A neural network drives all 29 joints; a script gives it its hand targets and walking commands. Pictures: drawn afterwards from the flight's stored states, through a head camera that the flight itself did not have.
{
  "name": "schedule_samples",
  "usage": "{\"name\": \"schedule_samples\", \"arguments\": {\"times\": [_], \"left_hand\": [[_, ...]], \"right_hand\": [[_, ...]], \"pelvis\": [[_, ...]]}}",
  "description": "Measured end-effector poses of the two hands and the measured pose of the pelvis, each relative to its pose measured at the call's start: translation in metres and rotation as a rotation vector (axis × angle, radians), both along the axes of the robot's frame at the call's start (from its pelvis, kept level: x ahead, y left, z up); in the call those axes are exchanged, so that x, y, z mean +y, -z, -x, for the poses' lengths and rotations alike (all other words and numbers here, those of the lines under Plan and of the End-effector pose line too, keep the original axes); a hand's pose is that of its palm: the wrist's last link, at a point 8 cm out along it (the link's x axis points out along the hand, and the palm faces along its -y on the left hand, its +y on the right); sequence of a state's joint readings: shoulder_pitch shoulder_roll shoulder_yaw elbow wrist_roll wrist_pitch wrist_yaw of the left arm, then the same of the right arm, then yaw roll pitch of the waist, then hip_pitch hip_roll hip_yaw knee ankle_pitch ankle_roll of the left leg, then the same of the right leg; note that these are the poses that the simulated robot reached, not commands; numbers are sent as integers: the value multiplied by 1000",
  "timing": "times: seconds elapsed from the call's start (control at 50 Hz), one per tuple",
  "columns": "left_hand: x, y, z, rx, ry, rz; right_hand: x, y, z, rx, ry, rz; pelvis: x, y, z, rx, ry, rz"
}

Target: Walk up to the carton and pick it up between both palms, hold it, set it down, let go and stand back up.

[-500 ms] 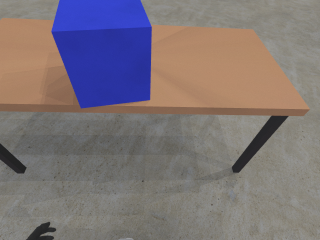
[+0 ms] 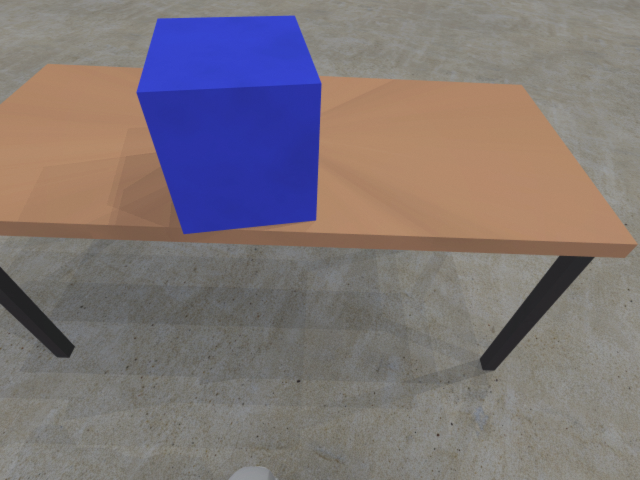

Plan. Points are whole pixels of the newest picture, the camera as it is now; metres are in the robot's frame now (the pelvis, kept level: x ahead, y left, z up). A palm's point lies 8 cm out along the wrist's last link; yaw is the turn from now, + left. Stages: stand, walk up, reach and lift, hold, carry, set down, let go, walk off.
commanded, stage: walk up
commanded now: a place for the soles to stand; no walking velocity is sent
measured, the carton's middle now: (239, 123) +0.73 +0.16 +0.06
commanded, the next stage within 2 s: none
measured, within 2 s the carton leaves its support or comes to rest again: neither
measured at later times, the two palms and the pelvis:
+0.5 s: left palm out of the picture +0.14 +0.45 -0.09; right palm (484, 432) +0.20 -0.21 -0.06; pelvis +0.11 +0.11 +0.01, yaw +5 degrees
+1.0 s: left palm out of the picture +0.23 +0.48 -0.07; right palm (433, 348) +0.34 -0.18 -0.10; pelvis +0.23 +0.13 +0.00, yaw +5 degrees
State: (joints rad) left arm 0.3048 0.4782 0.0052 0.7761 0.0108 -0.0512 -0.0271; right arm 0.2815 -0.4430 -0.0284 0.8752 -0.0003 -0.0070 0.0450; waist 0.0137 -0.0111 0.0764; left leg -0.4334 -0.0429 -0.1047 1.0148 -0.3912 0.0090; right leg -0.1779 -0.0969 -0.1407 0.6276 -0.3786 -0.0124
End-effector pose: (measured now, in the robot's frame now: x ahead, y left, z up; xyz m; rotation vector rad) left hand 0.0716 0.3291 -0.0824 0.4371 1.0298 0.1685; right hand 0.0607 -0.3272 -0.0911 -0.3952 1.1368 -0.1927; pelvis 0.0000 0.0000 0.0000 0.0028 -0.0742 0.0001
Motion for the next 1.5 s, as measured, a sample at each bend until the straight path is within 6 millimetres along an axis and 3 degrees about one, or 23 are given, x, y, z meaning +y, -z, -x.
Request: {"name": "schedule_samples", "arguments": {"times": [0.12,0.22,0.28,0.4,0.5,0.7,0.8,0.96,1.02,1.1,1.2,1.28,1.42,1.5], "left_hand": [[53,-15,14,70,-30,-66],[102,1,-5,84,-45,-71],[114,8,-24,75,-51,-43],[120,9,-55,62,-61,16],[118,10,-72,64,-73,39],[102,2,-127,41,-79,1],[96,-2,-132,51,-99,-23],[135,-15,-146,110,-99,-69],[157,-7,-163,113,-88,-74],[163,-4,-196,95,-76,-46],[161,-3,-235,64,-64,-21],[150,0,-258,57,-62,-7],[129,12,-278,50,-73,-1],[135,9,-290,38,-65,-7]], "right_hand": [[35,0,-42,-2,-51,-45],[76,6,-81,-11,-85,-30],[96,4,-91,-14,-81,-19],[108,-24,-116,-12,-84,32],[113,-30,-140,-17,-92,37],[102,-9,-200,-22,-92,-11],[107,3,-232,-53,-99,-48],[134,4,-266,-38,-110,-60],[148,5,-279,-50,-113,-45],[156,-5,-290,-53,-91,-28],[156,-15,-310,-57,-83,1],[151,-11,-322,-41,-78,1],[145,14,-340,-26,-55,-19],[150,15,-344,-26,-52,-21]], "pelvis": [[31,-3,-26,-2,-35,14],[72,10,-53,24,-62,35],[91,10,-64,20,-69,39],[107,-5,-87,57,-75,44],[112,-9,-108,64,-80,39],[96,-2,-162,92,-82,1],[93,1,-188,34,-85,13],[118,-2,-221,34,-92,22],[134,4,-233,44,-90,24],[147,0,-252,61,-82,28],[150,-6,-273,71,-79,29],[146,-4,-288,77,-76,20],[137,10,-309,32,-66,13],[142,9,-314,44,-64,14]]}}
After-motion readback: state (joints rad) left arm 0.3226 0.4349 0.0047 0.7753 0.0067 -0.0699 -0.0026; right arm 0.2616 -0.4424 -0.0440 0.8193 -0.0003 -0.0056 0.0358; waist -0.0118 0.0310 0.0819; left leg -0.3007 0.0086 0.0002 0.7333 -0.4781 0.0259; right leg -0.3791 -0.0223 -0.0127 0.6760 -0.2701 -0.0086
